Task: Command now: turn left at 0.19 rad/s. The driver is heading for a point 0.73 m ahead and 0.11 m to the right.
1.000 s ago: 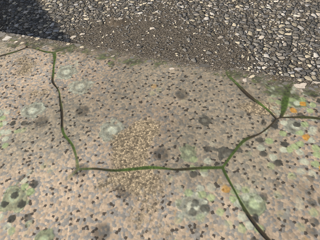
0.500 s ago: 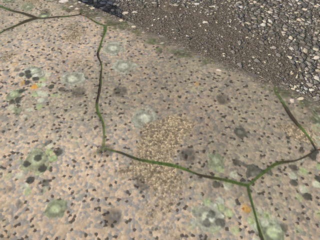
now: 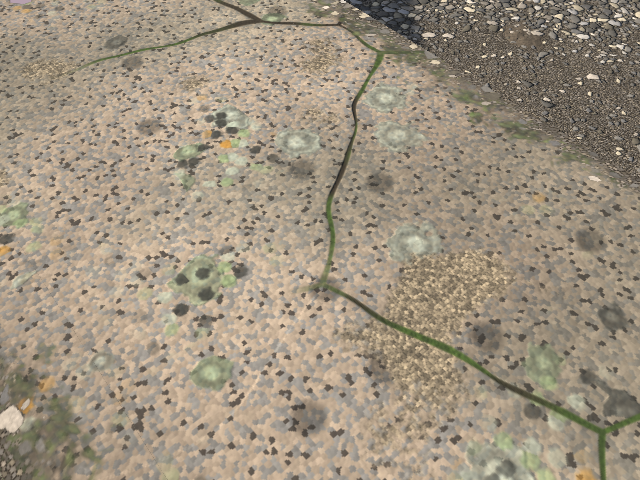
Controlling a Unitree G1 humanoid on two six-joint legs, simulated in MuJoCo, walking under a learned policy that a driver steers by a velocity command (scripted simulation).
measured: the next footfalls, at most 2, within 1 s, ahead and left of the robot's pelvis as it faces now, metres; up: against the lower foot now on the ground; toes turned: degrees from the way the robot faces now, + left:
left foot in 0.02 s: +0.03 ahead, +0.08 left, +0.00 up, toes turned +2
right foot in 0.30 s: +0.03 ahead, -0.13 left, +0.00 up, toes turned +1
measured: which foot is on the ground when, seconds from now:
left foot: up 0.00-0.00, down 0.02-1.00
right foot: down 0.00-0.02, up 0.04-0.28, down 0.30-0.60, up 0.62-1.00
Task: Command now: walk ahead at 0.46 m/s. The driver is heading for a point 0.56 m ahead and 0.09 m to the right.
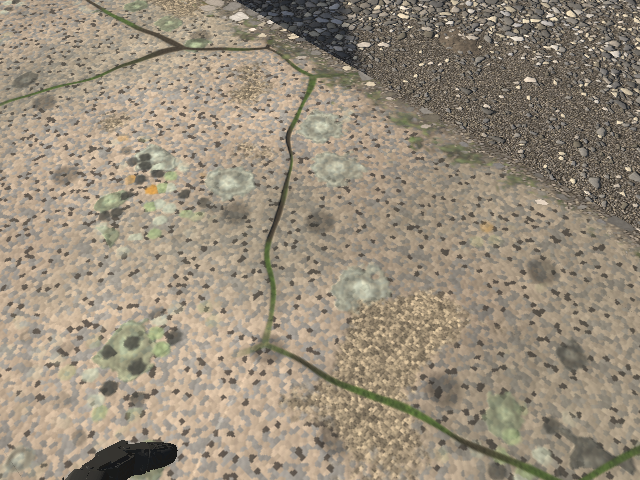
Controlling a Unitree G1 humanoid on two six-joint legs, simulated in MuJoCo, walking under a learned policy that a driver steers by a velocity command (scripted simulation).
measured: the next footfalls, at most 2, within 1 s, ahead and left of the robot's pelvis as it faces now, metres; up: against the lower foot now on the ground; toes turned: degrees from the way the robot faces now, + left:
right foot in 0.02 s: +0.17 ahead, -0.10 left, +0.00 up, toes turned -4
left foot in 0.56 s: +0.49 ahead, +0.07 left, +0.00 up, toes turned +3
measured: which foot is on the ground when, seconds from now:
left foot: down 0.00-0.04, up 0.06-0.54, down 0.56-1.00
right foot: up 0.00-0.00, down 0.02-0.56, up 0.58-1.00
